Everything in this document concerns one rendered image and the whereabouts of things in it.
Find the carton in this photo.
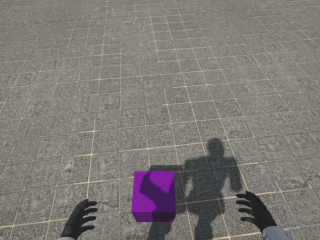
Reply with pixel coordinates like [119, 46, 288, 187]
[131, 171, 176, 222]

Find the robot right forearm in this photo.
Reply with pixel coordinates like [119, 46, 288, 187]
[262, 226, 292, 240]

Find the right robot hand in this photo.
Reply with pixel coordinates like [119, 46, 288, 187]
[236, 191, 277, 234]

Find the left robot hand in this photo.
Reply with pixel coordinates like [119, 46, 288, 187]
[60, 199, 98, 240]

